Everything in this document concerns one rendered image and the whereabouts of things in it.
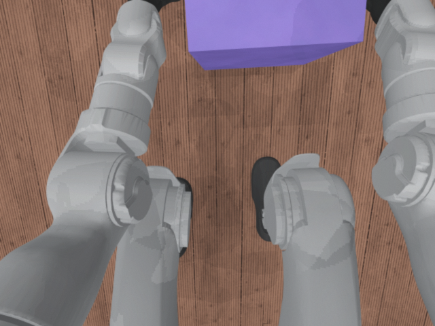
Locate robot left upper arm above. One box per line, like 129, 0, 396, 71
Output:
0, 151, 153, 326

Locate robot right forearm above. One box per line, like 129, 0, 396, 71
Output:
375, 0, 435, 143

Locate carton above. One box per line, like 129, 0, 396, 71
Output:
185, 0, 366, 70

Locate left robot foot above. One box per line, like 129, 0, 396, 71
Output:
176, 177, 193, 257

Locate right robot thigh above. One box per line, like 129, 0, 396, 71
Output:
265, 167, 362, 326

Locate robot right upper arm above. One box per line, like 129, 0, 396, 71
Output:
372, 132, 435, 326

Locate right robot hand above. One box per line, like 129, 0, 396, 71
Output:
366, 0, 391, 24

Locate robot left forearm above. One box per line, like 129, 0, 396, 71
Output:
46, 0, 167, 200

